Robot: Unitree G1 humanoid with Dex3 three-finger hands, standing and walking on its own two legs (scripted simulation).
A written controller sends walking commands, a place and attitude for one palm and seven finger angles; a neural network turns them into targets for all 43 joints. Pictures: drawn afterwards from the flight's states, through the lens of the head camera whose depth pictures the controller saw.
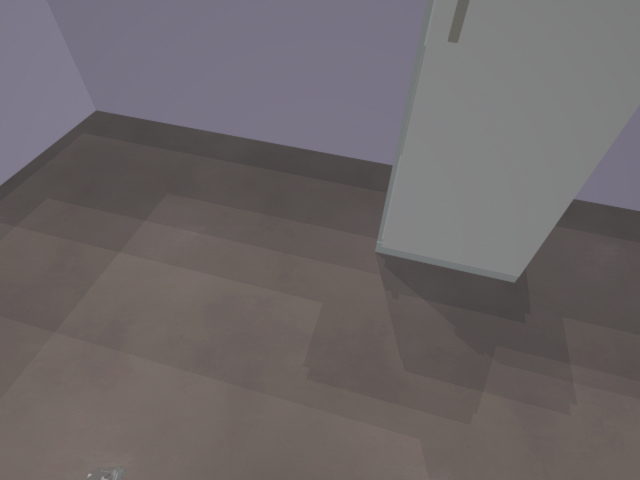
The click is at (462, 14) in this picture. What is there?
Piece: fridge door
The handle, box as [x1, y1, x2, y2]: [448, 0, 469, 42]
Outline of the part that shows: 469,0 458,0 448,41 457,42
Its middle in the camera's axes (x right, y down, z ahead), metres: +0.31 -0.55 +0.79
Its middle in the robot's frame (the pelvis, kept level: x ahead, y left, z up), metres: +1.01 -0.25 +0.26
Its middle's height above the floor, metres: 1.03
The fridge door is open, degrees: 0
